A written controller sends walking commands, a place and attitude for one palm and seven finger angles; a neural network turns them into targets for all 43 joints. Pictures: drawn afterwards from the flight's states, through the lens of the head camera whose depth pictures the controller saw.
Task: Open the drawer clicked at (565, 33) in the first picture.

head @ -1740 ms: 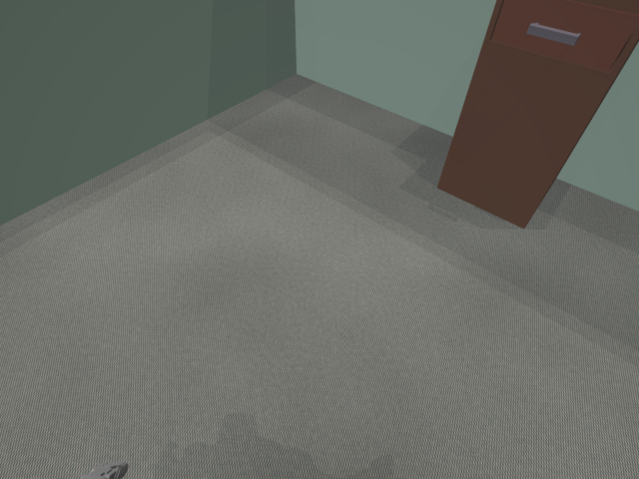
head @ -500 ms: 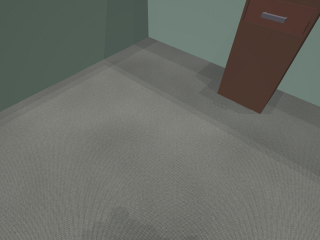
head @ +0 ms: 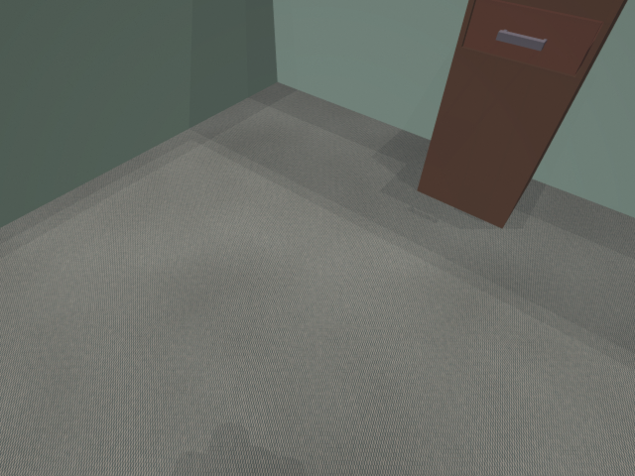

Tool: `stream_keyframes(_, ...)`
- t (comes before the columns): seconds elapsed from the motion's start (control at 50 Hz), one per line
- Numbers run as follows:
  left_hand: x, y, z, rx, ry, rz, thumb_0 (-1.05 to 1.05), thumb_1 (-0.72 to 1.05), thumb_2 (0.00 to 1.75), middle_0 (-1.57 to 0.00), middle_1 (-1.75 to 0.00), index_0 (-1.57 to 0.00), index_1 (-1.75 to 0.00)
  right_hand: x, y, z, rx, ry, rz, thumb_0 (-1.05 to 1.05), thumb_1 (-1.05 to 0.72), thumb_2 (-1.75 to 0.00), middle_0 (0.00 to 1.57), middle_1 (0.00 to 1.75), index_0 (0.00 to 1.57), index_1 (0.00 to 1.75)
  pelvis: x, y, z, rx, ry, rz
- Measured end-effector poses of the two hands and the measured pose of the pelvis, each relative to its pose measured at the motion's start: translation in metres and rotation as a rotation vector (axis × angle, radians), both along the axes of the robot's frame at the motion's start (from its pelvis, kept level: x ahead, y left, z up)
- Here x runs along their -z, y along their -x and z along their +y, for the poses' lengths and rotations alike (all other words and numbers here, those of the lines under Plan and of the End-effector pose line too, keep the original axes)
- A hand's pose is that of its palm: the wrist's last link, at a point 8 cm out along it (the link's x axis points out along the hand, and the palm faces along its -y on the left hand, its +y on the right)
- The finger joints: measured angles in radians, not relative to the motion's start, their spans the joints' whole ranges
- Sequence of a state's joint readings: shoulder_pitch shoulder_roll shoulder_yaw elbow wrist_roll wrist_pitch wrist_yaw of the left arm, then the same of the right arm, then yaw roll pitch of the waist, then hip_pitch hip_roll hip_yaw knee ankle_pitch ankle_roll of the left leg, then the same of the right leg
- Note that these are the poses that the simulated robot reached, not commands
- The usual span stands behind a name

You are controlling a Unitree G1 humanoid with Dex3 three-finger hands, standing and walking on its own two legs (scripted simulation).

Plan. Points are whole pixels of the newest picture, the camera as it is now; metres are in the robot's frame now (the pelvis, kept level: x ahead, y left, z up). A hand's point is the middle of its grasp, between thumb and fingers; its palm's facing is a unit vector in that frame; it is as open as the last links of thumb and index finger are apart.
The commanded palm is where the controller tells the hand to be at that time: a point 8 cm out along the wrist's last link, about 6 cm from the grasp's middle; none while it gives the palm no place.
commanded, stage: walk to a spot facing it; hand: left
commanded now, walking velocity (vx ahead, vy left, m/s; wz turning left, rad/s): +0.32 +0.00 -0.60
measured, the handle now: (522, 38) +1.44 -0.58 +0.02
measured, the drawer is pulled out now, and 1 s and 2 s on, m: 0.00 0.00 0.00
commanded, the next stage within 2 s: turn to face it in 1.86 s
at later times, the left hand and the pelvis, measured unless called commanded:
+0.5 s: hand out of the picture +0.12 +0.23 -0.20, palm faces -0.13 -0.98 -0.15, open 7.4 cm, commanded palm none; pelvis +0.16 +0.04 -0.02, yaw -14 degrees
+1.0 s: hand (318, 265) +0.55 +0.04 -0.15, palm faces -0.60 -0.78 -0.16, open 7.4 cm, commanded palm none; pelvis +0.32 -0.01 +0.00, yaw -31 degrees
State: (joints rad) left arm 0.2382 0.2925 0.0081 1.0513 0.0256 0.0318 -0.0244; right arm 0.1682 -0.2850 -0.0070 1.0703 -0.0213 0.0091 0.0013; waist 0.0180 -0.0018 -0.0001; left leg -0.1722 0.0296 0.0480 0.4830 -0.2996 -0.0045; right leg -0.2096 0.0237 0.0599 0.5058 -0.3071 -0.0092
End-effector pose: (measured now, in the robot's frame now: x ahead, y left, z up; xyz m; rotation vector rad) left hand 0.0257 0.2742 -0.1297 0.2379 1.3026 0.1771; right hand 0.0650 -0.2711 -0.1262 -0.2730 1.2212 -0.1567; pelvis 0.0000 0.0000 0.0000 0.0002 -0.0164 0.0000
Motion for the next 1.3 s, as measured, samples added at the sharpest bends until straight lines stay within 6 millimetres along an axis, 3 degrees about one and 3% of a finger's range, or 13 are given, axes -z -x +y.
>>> stream_keyframes(0.14,0.020,-0.006,-0.034,0.014,0.059,0.071,0.01,0.91,0.90,-0.20,-0.30,-0.20,-0.30,0.028,0.028,0.002,0.117,-0.048,0.079,0.00,-0.91,-0.90,0.21,0.30,0.20,0.30,0.017,-0.033,-0.011,0.058,0.014,0.006)
stream_keyframes(0.2,0.022,-0.011,-0.046,-0.010,0.073,0.062,0.01,0.91,0.90,-0.20,-0.30,-0.20,-0.30,0.028,0.023,0.003,0.126,-0.048,0.138,0.01,-0.91,-0.90,0.20,0.30,0.20,0.30,0.017,-0.049,-0.013,0.067,0.019,0.013)
stream_keyframes(0.32,0.012,-0.010,-0.053,0.005,0.111,0.190,0.01,0.91,0.90,-0.20,-0.30,-0.20,-0.30,0.007,-0.058,0.017,0.139,-0.060,-0.004,0.01,-0.91,-0.90,0.20,0.30,0.20,0.30,0.003,-0.083,-0.001,0.131,0.006,0.026)
stream_keyframes(0.42,0.018,-0.041,-0.030,0.033,0.122,0.261,0.01,0.91,0.90,-0.20,-0.30,-0.20,-0.30,-0.009,-0.146,0.038,0.132,-0.061,-0.181,0.01,-0.91,-0.90,0.20,0.30,0.20,0.30,0.006,-0.122,0.019,0.182,0.012,0.028)
stream_keyframes(0.48,0.035,-0.082,-0.005,0.059,0.114,0.256,0.01,0.91,0.90,-0.20,-0.30,-0.20,-0.31,-0.008,-0.183,0.049,0.141,-0.026,-0.276,0.01,-0.91,-0.90,0.20,0.30,0.20,0.30,0.020,-0.150,0.035,0.226,0.030,0.018)
stream_keyframes(0.52,0.041,-0.122,0.010,0.101,0.098,0.224,0.01,0.91,0.90,-0.20,-0.30,-0.20,-0.30,-0.009,-0.187,0.055,0.169,-0.015,-0.290,0.00,-0.91,-0.90,0.20,0.30,0.20,0.30,0.021,-0.162,0.041,0.266,0.027,0.001)
stream_keyframes(0.6,0.030,-0.224,0.022,0.202,0.078,0.076,0.01,0.91,0.90,-0.20,-0.30,-0.19,-0.30,-0.012,-0.164,0.070,0.266,-0.020,-0.210,0.00,-0.91,-0.90,0.20,0.30,0.20,0.30,0.008,-0.188,0.047,0.318,0.027,-0.005)
stream_keyframes(0.7,0.003,-0.342,0.006,0.327,0.075,-0.099,0.01,0.92,0.90,-0.19,-0.30,-0.19,-0.30,-0.010,-0.117,0.080,0.434,-0.017,-0.072,-0.01,-0.94,-0.90,0.21,0.30,0.20,0.30,-0.004,-0.221,0.049,0.377,0.016,0.008)
stream_keyframes(0.78,-0.009,-0.415,-0.026,0.429,0.091,-0.167,0.01,0.92,0.90,-0.19,-0.30,-0.19,-0.30,-0.008,-0.078,0.090,0.544,-0.029,0.054,0.00,-0.93,-0.90,0.20,0.30,0.20,0.30,-0.007,-0.248,0.044,0.420,0.007,0.012)
stream_keyframes(0.88,-0.012,-0.485,-0.088,0.559,0.132,-0.191,0.01,0.92,0.90,-0.19,-0.30,-0.19,-0.30,-0.006,-0.043,0.111,0.667,-0.077,0.208,0.00,-0.92,-0.90,0.20,0.30,0.20,0.30,-0.006,-0.282,0.027,0.472,0.002,0.012)
stream_keyframes(1.04,0.005,-0.567,-0.217,0.731,0.210,-0.235,0.01,0.91,0.90,-0.19,-0.30,-0.19,-0.30,0.007,-0.037,0.132,0.821,-0.221,0.401,0.00,-0.91,-0.90,0.20,0.30,0.20,0.30,0.015,-0.339,-0.035,0.541,-0.004,0.017)
stream_keyframes(1.14,0.012,-0.569,-0.235,0.702,0.207,-0.199,0.01,0.91,0.90,-0.20,-0.30,-0.20,-0.30,0.021,-0.095,0.089,0.833,-0.223,0.325,0.01,-0.91,-0.90,0.20,0.30,0.20,0.30,0.014,-0.367,-0.063,0.580,0.012,-0.005)
stream_keyframes(1.3,0.004,-0.585,-0.191,0.610,0.088,-0.105,-0.03,0.96,0.90,-0.20,-0.30,-0.20,-0.30,0.013,-0.244,-0.016,0.734,-0.103,-0.007,0.01,-0.94,-0.90,0.20,0.30,0.20,0.30,0.001,-0.421,-0.084,0.603,0.037,0.011)
